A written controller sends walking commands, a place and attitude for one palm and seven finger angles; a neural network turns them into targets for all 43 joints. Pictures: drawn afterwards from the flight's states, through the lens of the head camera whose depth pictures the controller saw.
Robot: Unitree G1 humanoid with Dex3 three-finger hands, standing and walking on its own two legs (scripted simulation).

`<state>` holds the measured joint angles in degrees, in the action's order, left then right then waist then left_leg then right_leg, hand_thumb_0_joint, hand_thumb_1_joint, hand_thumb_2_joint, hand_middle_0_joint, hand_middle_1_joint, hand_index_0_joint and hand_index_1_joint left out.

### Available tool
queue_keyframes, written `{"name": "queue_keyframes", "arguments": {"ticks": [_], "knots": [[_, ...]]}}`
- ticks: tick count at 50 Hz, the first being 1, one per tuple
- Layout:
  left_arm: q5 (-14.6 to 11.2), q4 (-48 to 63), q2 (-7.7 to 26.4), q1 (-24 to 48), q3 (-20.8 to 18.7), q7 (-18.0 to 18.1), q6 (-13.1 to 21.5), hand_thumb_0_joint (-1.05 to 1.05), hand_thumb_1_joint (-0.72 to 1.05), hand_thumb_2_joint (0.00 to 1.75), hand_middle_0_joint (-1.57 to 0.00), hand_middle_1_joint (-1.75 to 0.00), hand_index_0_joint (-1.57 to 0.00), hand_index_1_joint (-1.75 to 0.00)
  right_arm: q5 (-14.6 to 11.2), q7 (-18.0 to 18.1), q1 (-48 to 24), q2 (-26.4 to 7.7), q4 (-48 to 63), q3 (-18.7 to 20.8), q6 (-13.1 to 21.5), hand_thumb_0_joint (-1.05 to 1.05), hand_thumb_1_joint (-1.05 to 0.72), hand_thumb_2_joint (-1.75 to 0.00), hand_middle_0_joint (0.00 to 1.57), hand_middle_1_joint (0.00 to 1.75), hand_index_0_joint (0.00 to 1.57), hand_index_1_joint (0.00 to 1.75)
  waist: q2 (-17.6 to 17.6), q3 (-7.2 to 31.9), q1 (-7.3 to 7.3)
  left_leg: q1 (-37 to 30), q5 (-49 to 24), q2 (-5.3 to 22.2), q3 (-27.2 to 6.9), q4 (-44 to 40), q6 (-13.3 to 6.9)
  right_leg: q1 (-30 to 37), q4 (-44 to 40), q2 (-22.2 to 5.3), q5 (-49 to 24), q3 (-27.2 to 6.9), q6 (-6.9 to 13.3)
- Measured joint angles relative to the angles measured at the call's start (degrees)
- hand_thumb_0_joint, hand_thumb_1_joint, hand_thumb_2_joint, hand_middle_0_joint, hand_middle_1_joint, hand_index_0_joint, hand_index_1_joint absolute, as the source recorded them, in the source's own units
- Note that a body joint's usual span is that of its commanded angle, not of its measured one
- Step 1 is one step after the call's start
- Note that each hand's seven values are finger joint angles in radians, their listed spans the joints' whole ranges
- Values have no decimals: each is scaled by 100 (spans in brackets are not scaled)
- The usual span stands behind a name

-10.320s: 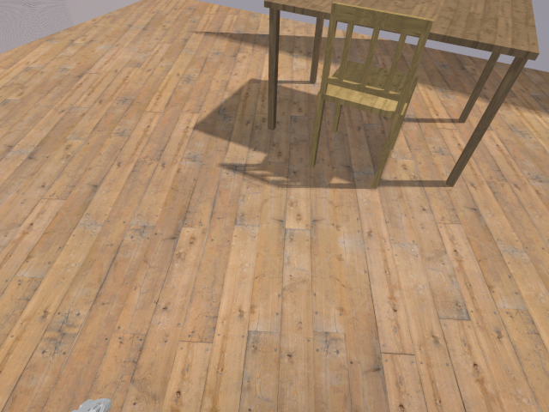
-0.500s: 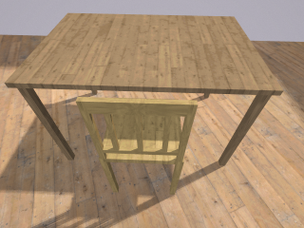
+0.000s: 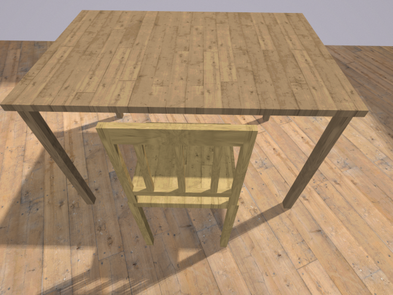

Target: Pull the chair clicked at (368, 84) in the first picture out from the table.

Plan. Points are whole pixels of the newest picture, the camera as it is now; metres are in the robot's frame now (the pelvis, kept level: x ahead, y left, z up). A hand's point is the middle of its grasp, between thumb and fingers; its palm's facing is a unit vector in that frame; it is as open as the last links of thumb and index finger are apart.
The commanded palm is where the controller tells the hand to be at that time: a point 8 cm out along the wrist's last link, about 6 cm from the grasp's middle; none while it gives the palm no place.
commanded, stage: look again from close up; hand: left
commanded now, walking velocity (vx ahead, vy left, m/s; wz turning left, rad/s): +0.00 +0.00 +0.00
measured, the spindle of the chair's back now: (180, 169) +0.47 +0.07 -0.11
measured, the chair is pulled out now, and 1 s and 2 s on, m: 0.00 0.00 0.00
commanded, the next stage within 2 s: raise the hand toward the chair's back in 0.82 s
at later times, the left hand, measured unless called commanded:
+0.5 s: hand out of the picture +0.03 +0.19 -0.18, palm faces +0.00 -0.98 -0.18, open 7.4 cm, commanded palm none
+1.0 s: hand out of the picture +0.07 +0.20 -0.14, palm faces +0.13 -0.97 -0.22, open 7.3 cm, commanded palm +0.12 +0.23 -0.07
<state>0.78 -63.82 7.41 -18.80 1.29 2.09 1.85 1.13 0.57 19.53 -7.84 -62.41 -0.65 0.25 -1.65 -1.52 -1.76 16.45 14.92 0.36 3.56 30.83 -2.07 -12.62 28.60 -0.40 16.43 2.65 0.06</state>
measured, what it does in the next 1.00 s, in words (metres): stands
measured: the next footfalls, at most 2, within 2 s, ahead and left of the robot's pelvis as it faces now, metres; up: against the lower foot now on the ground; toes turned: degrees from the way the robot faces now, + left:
none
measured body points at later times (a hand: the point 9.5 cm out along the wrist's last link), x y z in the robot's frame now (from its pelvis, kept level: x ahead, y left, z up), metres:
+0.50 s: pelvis +0.03 +0.02 +0.00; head +0.04 +0.03 +0.45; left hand +0.03 +0.24 -0.16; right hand +0.04 -0.21 -0.15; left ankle +0.02 +0.09 -0.74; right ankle -0.01 -0.12 -0.74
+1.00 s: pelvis +0.02 +0.01 +0.00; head +0.03 +0.02 +0.45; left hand +0.06 +0.25 -0.12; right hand +0.04 -0.22 -0.14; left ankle +0.02 +0.09 -0.74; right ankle -0.01 -0.12 -0.73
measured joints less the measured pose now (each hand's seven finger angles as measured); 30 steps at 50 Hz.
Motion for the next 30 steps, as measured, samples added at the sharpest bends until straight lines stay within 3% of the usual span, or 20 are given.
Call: {"name": "queue_keyframes", "arguments": {"ticks": [10,30], "knots": [[-11,206,134,234,-66,42,-16,1,92,90,-20,-30,-20,-30,-19,82,-148,-49,-39,-24,96,3,-93,-90,20,30,20,30,98,158,123,-262,149,-149,115,-46,-93,155,137,-154,212,-114,-118],[0,94,175,153,-54,14,-109,1,91,90,-20,-30,-20,-30,-58,115,-541,-143,-78,12,128,1,-92,-90,20,30,20,30,316,7,205,-538,94,-207,183,-365,-140,408,-179,-199,128,-183,-190]]}}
